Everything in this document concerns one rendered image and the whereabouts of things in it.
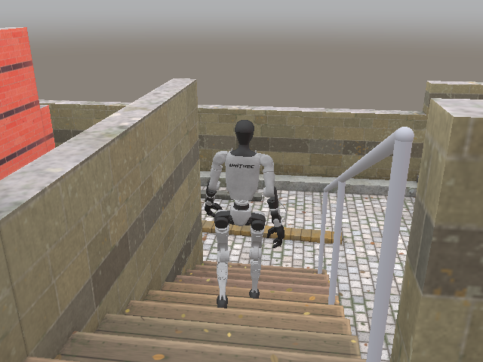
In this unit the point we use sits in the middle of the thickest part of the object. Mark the robot head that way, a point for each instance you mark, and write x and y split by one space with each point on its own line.
244 131

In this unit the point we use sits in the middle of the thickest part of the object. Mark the robot right upper arm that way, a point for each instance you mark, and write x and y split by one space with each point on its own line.
268 174

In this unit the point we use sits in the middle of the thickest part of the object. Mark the robot left forearm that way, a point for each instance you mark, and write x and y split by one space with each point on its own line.
210 195

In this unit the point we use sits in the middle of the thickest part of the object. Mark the robot left upper arm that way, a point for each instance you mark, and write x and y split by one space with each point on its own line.
216 169

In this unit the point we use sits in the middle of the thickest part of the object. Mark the robot right hand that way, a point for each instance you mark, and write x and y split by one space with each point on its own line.
280 232

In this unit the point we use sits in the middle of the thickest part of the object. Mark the robot left hand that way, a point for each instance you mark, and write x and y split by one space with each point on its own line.
214 206

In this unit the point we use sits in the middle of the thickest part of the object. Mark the robot left thigh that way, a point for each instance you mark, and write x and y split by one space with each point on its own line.
221 221

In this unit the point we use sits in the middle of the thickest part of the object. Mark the robot right forearm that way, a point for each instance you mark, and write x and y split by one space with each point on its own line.
274 209

